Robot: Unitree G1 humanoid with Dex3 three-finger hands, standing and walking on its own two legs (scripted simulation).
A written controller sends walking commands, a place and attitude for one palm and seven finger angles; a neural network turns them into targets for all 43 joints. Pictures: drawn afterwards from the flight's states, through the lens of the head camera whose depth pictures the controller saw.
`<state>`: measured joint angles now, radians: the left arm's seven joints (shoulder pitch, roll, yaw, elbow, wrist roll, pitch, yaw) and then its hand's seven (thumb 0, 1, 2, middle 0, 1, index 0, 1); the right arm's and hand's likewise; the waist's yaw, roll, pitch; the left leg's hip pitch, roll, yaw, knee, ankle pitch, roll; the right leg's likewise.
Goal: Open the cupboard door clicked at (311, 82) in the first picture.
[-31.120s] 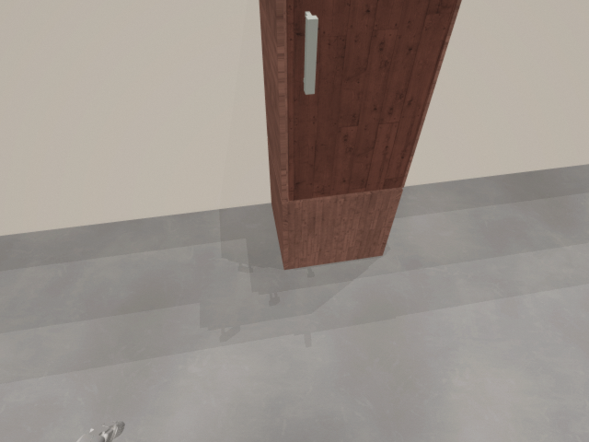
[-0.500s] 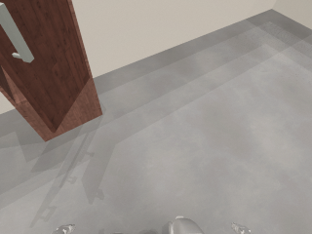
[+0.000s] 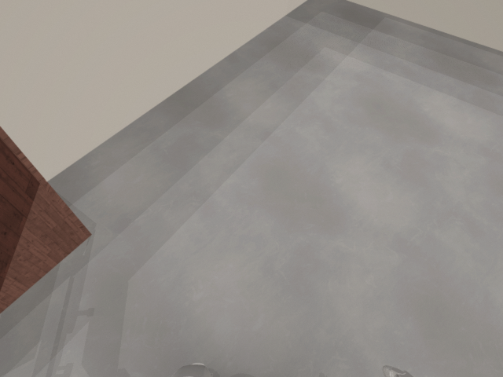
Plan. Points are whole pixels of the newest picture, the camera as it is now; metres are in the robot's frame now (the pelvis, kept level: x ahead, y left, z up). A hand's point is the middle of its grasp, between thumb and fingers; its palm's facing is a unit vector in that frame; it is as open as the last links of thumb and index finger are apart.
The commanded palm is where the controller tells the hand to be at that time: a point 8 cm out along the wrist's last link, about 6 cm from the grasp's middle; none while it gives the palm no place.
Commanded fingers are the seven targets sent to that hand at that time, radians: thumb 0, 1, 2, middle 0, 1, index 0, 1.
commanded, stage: walk to a spot facing it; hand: left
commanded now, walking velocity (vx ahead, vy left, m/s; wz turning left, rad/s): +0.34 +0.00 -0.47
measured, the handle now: out of the picture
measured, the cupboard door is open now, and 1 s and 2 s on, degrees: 42 42 42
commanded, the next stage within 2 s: turn to face it in 1.20 s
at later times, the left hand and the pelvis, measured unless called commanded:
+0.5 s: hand (234, 238) +0.41 +0.07 -0.17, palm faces -0.30 -0.93 -0.23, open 7.4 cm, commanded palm none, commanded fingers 0.00 0.90 0.90 -0.20 -0.30 -0.20 -0.30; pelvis +0.20 -0.07 -0.02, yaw -14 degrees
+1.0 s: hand (240, 239) +0.42 +0.05 -0.19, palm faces -0.22 -0.96 -0.16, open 7.4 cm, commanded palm none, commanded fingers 0.00 0.90 0.90 -0.20 -0.30 -0.20 -0.30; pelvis +0.45 -0.13 -0.02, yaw -18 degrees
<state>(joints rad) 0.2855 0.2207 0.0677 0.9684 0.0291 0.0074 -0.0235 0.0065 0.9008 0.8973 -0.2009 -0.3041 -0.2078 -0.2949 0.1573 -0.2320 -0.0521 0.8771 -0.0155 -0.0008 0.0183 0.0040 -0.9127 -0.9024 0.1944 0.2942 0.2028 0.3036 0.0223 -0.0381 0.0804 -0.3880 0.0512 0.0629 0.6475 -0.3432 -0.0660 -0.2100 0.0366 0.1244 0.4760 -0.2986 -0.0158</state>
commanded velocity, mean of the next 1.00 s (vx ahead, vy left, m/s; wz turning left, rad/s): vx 0.37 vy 0.00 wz -0.19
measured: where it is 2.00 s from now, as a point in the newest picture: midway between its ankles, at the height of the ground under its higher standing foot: (326, 238)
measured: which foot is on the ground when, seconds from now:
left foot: up 0.00-0.00, down 0.02-0.42, up 0.44-0.94, down 0.96-1.00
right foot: down 0.00-0.02, up 0.04-0.42, down 0.44-0.94, up 0.96-1.00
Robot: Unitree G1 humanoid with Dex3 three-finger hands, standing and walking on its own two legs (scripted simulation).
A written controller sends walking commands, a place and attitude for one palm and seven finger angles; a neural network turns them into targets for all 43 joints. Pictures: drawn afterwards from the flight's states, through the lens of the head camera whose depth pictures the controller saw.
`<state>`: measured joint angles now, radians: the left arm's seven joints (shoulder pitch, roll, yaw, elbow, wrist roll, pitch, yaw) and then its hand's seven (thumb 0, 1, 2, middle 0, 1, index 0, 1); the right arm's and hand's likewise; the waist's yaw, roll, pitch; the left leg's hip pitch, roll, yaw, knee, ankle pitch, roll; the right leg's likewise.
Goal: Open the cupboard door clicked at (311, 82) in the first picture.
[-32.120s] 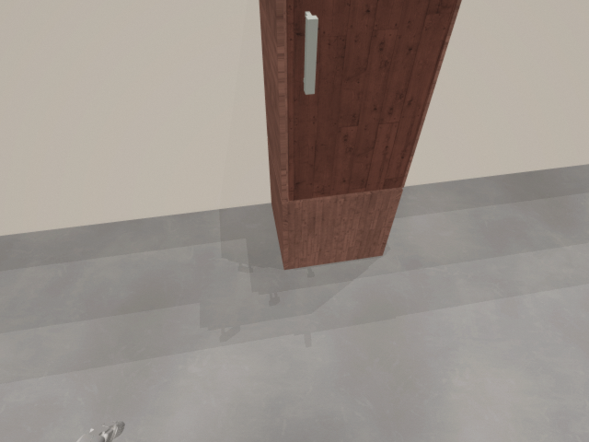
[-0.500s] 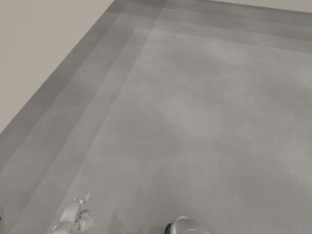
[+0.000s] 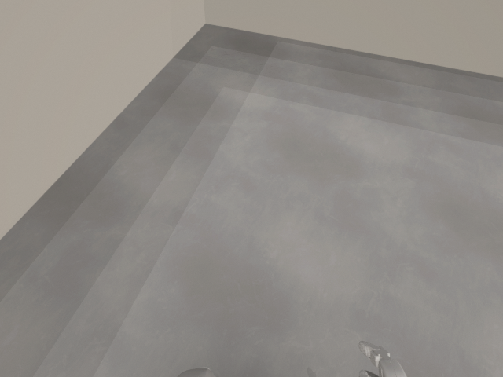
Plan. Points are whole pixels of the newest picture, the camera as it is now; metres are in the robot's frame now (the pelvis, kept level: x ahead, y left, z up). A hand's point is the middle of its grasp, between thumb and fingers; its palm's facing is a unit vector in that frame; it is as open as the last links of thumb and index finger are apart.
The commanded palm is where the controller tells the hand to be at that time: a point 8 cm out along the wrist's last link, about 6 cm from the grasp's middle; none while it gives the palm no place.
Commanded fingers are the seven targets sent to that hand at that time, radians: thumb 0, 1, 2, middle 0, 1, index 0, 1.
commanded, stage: walk to a spot facing it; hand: left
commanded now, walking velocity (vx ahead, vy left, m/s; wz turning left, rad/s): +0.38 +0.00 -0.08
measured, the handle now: out of the picture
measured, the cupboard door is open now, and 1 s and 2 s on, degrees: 42 42 42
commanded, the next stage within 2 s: turn to face it in 0.20 s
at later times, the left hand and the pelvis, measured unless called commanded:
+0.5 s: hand (213, 263) +0.35 +0.11 -0.14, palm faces +0.00 -0.97 -0.23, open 7.3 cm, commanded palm none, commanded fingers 0.00 0.90 0.90 -0.20 -0.30 -0.20 -0.30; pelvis +0.24 -0.07 +0.01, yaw +3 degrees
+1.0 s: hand (187, 259) +0.36 +0.17 -0.15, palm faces +0.34 -0.90 -0.26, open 7.4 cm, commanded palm none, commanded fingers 0.00 0.90 0.90 -0.20 -0.30 -0.20 -0.30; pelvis +0.33 -0.06 +0.01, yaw +19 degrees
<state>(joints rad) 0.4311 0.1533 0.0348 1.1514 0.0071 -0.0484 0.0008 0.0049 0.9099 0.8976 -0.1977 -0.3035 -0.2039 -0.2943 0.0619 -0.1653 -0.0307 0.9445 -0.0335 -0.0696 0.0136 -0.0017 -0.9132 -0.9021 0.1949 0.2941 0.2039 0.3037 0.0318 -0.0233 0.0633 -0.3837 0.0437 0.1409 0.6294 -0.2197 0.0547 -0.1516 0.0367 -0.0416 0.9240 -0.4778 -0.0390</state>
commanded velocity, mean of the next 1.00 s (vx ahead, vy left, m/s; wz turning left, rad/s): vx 0.08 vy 0.00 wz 0.39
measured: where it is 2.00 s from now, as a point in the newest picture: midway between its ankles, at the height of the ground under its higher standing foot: (293, 326)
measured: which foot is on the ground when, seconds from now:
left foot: down 0.00-0.36, up 0.38-0.74, down 0.76-1.00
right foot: up 0.00-0.34, down 0.36-0.76, up 0.78-1.00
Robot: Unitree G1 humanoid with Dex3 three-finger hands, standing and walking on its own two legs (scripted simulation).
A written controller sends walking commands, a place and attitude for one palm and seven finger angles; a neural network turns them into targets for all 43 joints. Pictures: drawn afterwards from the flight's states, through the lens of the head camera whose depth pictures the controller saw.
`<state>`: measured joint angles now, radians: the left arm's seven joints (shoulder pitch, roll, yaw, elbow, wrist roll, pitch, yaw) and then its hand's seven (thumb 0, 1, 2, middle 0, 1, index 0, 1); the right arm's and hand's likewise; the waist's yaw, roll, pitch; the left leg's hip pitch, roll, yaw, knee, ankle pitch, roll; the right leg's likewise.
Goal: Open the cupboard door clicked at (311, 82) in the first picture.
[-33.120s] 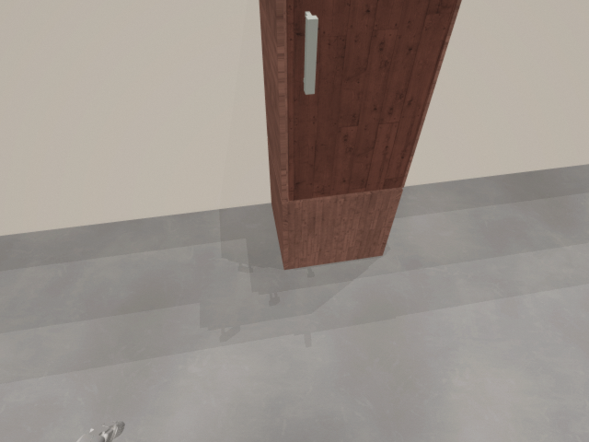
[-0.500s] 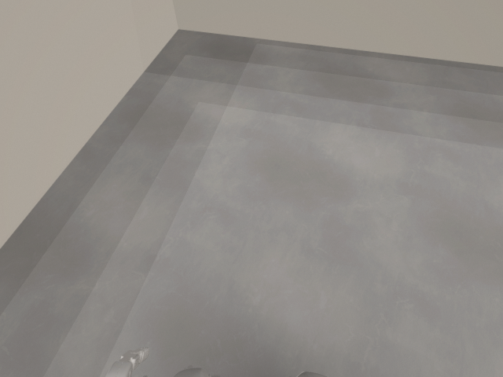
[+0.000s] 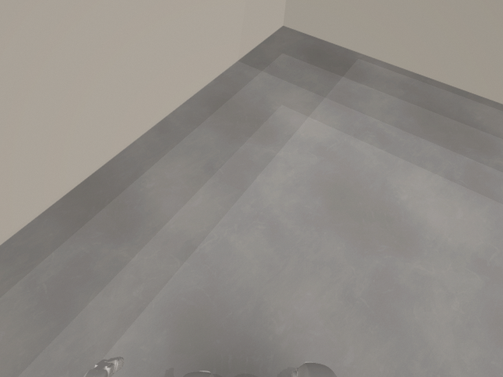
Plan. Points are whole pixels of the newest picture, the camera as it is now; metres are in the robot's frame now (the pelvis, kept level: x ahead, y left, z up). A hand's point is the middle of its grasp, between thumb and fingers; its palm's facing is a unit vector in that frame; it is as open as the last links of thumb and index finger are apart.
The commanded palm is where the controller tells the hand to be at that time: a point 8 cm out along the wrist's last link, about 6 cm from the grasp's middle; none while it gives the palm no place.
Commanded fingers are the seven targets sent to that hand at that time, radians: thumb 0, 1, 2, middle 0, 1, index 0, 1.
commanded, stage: turn to face it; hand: left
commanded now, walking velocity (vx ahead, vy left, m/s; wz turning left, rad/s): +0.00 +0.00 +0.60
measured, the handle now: out of the picture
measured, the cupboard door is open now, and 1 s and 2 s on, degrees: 42 42 42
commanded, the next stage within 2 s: none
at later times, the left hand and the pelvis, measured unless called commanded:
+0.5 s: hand out of the picture -0.01 +0.14 -0.18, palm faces +0.35 -0.91 -0.22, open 7.4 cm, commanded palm none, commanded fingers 0.00 0.90 0.90 -0.20 -0.30 -0.20 -0.30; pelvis +0.02 -0.05 -0.01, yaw +20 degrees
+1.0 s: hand out of the picture +0.02 +0.12 -0.14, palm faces +0.56 -0.77 -0.30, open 7.4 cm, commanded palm none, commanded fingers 0.00 0.90 0.90 -0.20 -0.30 -0.20 -0.30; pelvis +0.06 -0.10 +0.00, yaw +37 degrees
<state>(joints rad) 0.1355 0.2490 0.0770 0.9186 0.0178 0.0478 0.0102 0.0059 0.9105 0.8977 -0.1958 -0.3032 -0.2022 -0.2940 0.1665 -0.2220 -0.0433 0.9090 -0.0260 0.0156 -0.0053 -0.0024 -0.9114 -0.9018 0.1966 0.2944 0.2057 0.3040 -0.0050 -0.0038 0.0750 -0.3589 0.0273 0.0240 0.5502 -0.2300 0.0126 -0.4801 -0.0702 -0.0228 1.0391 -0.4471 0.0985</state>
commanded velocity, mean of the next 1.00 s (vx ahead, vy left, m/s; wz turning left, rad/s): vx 0.00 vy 0.00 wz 0.60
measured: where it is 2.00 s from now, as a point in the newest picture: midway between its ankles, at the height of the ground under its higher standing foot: outside the picture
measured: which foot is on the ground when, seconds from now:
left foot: down 0.00-0.12, up 0.14-0.48, down 0.50-0.86, up 0.88-1.00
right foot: up 0.00-0.10, down 0.12-0.50, up 0.52-0.84, down 0.86-1.00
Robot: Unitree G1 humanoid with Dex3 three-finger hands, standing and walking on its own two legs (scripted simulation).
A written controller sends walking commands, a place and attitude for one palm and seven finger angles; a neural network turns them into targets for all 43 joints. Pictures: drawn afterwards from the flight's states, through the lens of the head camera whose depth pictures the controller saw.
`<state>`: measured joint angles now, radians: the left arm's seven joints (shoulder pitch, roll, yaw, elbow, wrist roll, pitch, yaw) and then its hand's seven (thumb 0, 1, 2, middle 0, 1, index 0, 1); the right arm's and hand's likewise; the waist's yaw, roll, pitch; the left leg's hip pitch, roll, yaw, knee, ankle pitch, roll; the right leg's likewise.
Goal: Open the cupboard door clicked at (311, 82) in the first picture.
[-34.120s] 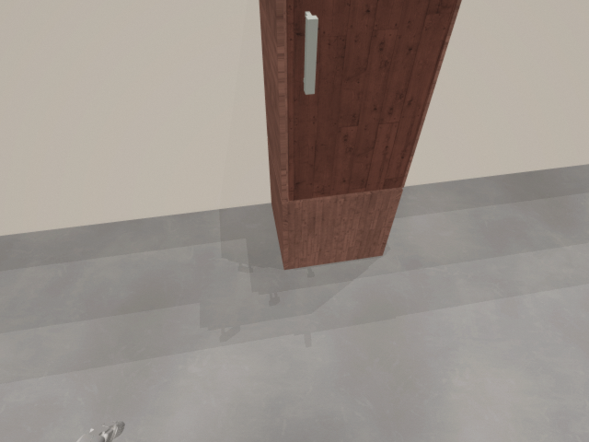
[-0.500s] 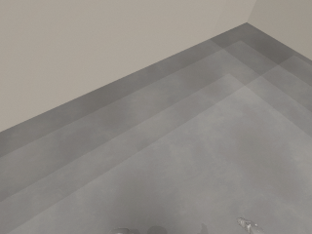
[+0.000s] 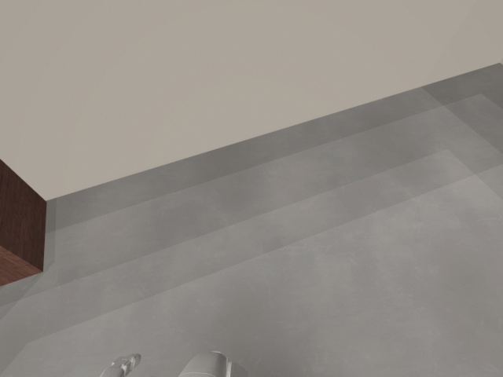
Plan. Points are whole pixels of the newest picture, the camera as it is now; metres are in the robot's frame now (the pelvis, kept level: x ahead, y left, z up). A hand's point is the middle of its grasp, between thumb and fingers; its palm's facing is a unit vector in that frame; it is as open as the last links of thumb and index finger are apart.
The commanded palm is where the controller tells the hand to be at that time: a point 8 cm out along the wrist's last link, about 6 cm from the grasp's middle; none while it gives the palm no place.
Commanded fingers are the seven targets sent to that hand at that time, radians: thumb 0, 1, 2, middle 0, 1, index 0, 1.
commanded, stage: turn to face it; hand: left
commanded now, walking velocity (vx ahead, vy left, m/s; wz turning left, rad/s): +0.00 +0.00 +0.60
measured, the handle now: out of the picture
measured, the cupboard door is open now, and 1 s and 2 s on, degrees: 42 42 42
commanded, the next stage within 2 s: take the last steps up to it in 1.58 s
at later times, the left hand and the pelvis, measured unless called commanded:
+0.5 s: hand out of the picture +0.02 +0.25 -0.16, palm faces +0.32 -0.91 -0.27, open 7.4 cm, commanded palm none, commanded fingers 0.00 0.90 0.90 -0.20 -0.30 -0.20 -0.30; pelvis +0.00 +0.01 +0.00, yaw +17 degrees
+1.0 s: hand out of the picture -0.06 +0.18 -0.18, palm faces +0.60 -0.77 -0.21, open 7.4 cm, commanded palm none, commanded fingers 0.00 0.90 0.90 -0.20 -0.30 -0.20 -0.30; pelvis +0.01 -0.01 -0.01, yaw +37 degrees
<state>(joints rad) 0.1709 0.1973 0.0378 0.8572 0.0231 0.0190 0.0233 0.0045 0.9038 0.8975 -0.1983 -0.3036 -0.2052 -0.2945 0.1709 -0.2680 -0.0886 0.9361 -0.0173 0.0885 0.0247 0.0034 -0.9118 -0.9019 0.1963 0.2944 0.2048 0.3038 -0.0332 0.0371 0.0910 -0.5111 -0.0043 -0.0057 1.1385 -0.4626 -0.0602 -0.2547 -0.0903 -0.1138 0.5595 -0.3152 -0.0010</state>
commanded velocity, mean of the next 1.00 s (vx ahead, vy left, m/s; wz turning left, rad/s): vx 0.00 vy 0.00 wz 0.60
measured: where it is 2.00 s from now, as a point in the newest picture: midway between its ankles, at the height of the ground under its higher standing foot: outside the picture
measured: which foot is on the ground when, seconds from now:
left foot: up 0.00-0.22, down 0.24-0.62, up 0.64-0.96, down 0.98-1.00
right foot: down 0.00-0.24, up 0.26-0.60, down 0.62-0.98, up 1.00-1.00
